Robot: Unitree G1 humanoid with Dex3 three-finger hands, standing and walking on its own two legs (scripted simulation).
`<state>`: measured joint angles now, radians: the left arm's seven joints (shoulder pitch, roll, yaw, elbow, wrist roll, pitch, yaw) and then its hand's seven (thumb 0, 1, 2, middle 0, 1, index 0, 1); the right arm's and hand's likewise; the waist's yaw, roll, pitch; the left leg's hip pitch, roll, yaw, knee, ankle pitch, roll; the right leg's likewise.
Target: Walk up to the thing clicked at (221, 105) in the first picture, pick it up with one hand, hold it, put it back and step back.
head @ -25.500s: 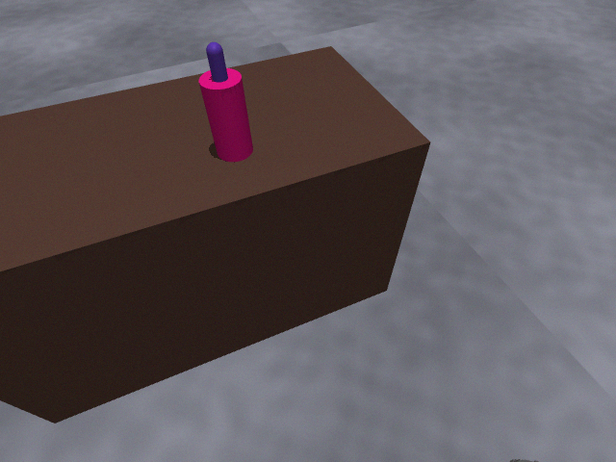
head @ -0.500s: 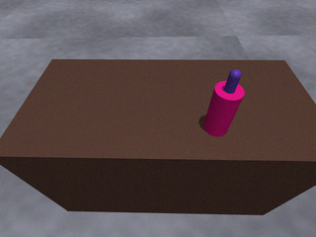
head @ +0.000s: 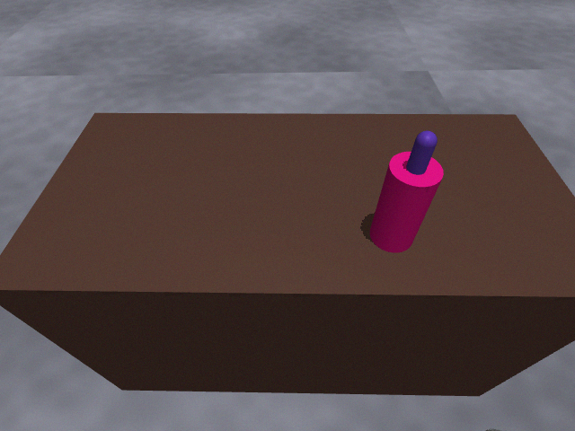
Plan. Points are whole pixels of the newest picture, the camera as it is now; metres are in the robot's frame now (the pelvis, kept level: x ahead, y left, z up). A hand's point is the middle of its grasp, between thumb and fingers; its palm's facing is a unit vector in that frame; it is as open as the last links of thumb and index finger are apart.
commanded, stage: stand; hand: right
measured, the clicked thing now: (407, 192) +0.47 -0.19 +0.04
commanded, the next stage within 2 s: none
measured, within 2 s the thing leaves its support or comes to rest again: neither
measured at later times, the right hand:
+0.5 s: hand out of the picture +0.07 -0.25 -0.16, palm faces -0.04 +0.93 -0.36, open 7.5 cm
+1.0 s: hand out of the picture +0.07 -0.25 -0.16, palm faces -0.04 +0.94 -0.35, open 7.4 cm
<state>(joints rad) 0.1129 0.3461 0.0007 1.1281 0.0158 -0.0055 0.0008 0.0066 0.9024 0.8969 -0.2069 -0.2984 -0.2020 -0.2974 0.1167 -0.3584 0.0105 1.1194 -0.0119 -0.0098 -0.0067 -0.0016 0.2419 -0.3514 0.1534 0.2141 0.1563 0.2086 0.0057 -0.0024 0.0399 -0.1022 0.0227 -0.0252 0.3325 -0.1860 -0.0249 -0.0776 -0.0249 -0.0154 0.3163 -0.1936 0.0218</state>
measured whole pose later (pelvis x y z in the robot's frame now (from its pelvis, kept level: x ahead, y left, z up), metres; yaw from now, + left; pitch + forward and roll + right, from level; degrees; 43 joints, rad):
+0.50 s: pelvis +0.00 +0.00 +0.00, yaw +0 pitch -2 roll +0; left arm 0.13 0.35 0.00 1.13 0.01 0.00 0.00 0.01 0.90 0.90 -0.21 -0.30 -0.20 -0.30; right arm 0.13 -0.35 0.01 1.13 -0.01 -0.01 0.00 0.01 -0.88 -0.90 0.20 0.30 0.20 0.30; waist 0.01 0.00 0.05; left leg -0.11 0.01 -0.02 0.33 -0.18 -0.02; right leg -0.09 -0.03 -0.01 0.32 -0.19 0.03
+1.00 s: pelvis +0.00 +0.00 +0.00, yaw +0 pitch -2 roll +0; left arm 0.13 0.35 0.00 1.12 0.02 -0.01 0.00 0.01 0.90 0.90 -0.21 -0.30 -0.20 -0.30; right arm 0.13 -0.35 0.01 1.12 -0.01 -0.01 0.00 0.01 -0.91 -0.90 0.20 0.30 0.20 0.30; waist 0.01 0.00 0.05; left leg -0.11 0.01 -0.03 0.33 -0.18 -0.02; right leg -0.09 -0.03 -0.02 0.32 -0.20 0.03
